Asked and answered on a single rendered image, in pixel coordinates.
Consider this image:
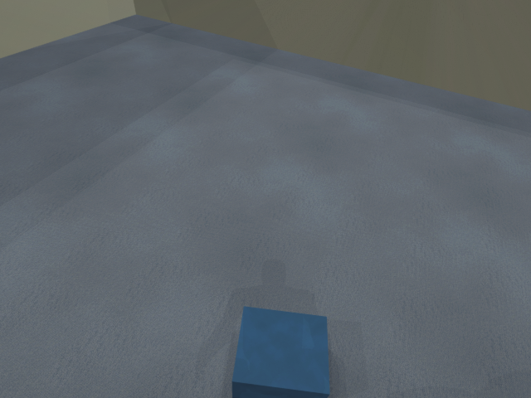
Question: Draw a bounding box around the carton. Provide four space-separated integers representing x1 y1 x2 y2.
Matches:
232 306 330 398

